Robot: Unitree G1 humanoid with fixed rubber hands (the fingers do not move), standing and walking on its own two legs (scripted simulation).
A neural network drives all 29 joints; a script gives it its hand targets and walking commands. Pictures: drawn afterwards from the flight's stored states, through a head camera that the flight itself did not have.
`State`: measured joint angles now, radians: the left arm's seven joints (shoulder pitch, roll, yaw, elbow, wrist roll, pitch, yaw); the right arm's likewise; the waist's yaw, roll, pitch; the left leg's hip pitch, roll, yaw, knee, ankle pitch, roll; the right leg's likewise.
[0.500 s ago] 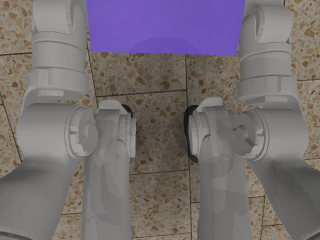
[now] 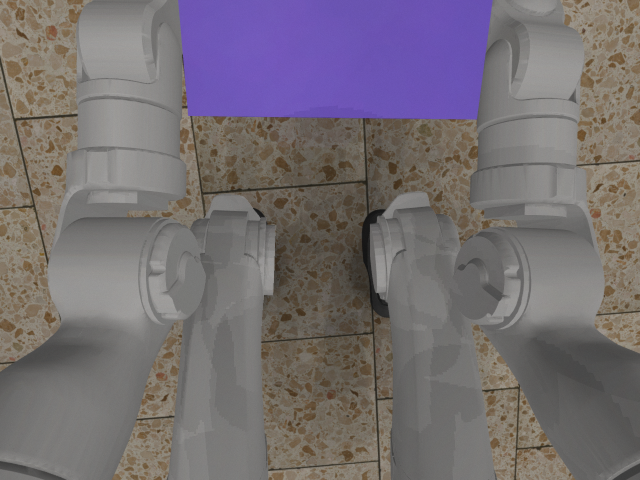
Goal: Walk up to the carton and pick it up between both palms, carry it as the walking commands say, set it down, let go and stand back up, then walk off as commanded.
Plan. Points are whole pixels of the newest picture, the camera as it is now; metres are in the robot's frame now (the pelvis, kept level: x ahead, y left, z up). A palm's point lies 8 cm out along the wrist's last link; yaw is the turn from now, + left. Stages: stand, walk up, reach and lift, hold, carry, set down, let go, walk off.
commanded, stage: reach and lift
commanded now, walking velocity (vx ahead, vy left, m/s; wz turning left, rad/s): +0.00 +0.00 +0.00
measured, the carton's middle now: out of the picture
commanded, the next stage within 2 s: none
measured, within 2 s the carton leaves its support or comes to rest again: neither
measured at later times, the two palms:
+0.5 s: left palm out of the picture +0.54 +0.15 -0.03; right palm out of the picture +0.52 -0.13 -0.03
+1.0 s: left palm out of the picture +0.52 +0.14 +0.05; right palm out of the picture +0.50 -0.14 +0.04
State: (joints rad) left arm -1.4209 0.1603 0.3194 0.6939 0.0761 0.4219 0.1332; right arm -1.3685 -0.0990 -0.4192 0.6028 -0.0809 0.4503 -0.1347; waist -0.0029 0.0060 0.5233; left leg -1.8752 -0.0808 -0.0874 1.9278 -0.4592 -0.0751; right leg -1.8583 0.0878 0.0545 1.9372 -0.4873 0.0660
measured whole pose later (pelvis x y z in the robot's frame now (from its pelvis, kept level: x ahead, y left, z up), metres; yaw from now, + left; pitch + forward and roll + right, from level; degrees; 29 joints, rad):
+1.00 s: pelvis +0.00 +0.00 +0.10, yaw +1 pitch +14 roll +0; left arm -1.22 0.11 0.27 0.61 0.06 0.47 0.14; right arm -1.18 -0.05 -0.37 0.52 -0.09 0.50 -0.13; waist -0.01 0.01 0.52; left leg -1.42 -0.07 -0.08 1.60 -0.42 -0.06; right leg -1.41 0.07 0.07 1.62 -0.45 0.05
